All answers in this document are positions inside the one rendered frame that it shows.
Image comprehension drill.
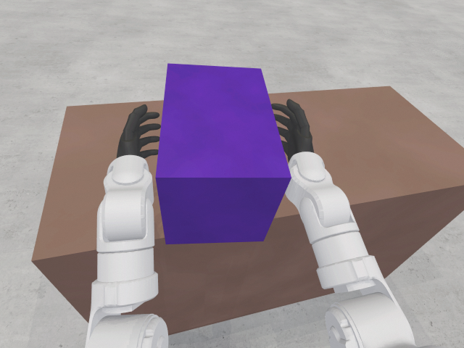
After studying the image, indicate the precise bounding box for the right robot upper arm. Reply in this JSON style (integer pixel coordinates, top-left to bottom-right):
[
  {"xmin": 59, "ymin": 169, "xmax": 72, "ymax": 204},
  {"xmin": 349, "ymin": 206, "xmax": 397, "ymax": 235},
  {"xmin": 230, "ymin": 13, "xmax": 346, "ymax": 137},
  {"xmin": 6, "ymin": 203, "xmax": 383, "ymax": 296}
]
[{"xmin": 325, "ymin": 292, "xmax": 444, "ymax": 348}]

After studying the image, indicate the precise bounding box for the robot right hand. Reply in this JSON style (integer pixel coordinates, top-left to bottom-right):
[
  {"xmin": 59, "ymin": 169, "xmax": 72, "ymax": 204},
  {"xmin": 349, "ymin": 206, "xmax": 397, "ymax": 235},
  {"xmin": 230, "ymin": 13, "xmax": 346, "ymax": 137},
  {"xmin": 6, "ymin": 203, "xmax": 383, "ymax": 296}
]
[{"xmin": 271, "ymin": 99, "xmax": 314, "ymax": 161}]

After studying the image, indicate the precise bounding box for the left robot upper arm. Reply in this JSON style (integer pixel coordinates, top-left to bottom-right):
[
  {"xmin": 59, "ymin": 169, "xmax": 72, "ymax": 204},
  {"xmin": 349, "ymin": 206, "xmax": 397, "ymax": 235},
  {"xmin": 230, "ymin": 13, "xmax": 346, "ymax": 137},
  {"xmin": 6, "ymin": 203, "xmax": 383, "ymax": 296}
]
[{"xmin": 87, "ymin": 314, "xmax": 168, "ymax": 348}]

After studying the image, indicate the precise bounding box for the pedestal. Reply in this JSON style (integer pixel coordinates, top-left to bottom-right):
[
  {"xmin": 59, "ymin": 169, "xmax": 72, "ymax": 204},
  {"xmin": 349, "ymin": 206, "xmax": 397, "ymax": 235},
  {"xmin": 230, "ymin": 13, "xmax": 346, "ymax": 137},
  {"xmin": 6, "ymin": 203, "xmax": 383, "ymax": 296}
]
[{"xmin": 31, "ymin": 86, "xmax": 464, "ymax": 335}]

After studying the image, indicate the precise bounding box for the robot left hand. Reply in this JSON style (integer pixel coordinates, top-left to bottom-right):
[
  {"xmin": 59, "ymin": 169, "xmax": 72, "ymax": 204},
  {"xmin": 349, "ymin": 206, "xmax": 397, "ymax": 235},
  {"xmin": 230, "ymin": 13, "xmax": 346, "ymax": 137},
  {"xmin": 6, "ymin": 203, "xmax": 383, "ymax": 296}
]
[{"xmin": 117, "ymin": 104, "xmax": 161, "ymax": 159}]

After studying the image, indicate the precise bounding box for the left robot forearm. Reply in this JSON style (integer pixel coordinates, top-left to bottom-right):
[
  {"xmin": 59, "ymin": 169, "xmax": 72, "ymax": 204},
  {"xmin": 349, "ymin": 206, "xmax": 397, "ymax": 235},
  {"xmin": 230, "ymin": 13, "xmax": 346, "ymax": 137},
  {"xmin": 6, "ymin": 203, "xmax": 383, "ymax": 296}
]
[{"xmin": 85, "ymin": 155, "xmax": 158, "ymax": 348}]

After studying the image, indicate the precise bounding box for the right robot forearm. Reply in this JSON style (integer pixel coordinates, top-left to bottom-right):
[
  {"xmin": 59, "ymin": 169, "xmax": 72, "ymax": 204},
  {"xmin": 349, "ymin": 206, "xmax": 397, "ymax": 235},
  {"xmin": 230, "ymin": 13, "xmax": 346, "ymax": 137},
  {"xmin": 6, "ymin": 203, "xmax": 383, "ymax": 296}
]
[{"xmin": 285, "ymin": 152, "xmax": 415, "ymax": 343}]

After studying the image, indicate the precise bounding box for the carton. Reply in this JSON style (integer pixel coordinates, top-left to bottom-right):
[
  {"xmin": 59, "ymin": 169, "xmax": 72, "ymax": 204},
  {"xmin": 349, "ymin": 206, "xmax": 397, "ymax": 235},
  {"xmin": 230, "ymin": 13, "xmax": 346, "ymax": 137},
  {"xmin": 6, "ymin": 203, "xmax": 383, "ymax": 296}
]
[{"xmin": 156, "ymin": 63, "xmax": 291, "ymax": 244}]

